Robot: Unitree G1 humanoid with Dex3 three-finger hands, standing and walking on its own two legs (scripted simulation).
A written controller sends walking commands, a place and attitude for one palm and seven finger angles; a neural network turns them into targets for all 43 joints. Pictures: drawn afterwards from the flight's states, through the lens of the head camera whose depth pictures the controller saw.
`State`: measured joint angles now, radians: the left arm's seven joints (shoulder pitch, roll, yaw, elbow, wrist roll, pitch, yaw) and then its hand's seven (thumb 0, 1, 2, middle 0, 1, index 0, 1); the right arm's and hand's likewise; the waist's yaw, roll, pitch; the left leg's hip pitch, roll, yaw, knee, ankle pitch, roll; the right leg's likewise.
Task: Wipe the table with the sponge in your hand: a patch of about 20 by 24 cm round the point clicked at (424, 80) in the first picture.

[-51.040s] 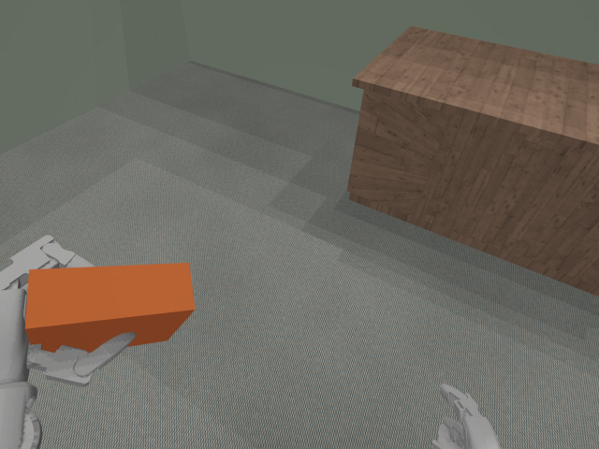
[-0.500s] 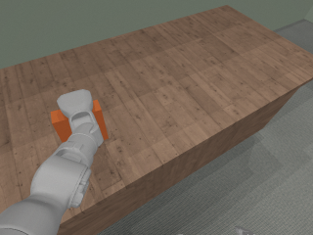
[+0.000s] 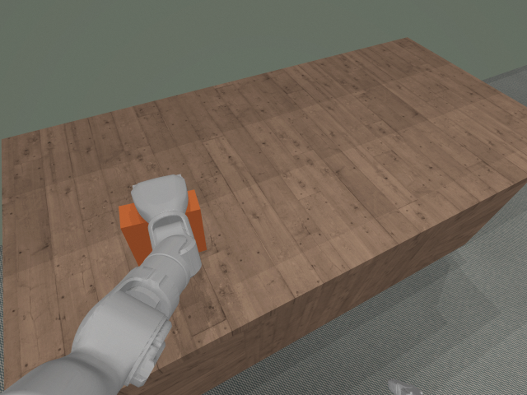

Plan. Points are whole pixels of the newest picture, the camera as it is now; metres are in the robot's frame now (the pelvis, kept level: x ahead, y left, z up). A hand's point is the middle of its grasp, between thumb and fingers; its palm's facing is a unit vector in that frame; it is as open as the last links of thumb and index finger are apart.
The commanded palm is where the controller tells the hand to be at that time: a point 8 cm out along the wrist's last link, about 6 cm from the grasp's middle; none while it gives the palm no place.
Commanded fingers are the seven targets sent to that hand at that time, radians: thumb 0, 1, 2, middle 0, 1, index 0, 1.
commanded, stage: wipe back along the third lane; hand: left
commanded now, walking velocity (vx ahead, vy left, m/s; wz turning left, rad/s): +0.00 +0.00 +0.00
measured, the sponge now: (168, 237) +0.40 +0.20 -0.05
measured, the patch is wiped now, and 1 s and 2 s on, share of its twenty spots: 1.00 1.00 1.00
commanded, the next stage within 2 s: none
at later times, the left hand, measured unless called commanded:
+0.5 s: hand (179, 236) +0.37 +0.16 +0.01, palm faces -0.05 -0.02 -1.00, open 9.3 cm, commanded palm +0.31 +0.13 +0.04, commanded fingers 0.00 0.10 1.30 -1.20 -1.60 -1.20 -1.60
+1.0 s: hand (193, 269) +0.31 +0.13 +0.01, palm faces -0.05 -0.03 -1.00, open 9.2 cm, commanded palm +0.25 +0.11 +0.03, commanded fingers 0.00 0.10 1.30 -1.20 -1.60 -1.20 -1.60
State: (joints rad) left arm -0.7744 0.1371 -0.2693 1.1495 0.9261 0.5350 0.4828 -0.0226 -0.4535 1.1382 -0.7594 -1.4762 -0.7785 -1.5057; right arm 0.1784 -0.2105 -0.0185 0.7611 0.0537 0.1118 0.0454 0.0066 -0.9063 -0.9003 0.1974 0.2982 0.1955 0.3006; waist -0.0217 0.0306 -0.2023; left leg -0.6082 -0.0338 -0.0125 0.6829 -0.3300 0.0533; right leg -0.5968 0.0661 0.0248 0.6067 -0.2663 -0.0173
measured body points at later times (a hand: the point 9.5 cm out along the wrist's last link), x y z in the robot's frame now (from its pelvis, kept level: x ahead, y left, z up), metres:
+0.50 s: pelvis +0.02 -0.01 +0.01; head +0.02 -0.01 +0.46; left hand +0.37 +0.16 +0.06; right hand +0.22 -0.22 -0.10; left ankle -0.01 +0.08 -0.72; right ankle +0.01 -0.12 -0.72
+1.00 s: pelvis -0.01 -0.04 +0.01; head -0.03 -0.06 +0.46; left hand +0.31 +0.13 +0.06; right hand +0.21 -0.25 -0.08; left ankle -0.01 +0.08 -0.72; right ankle +0.01 -0.12 -0.72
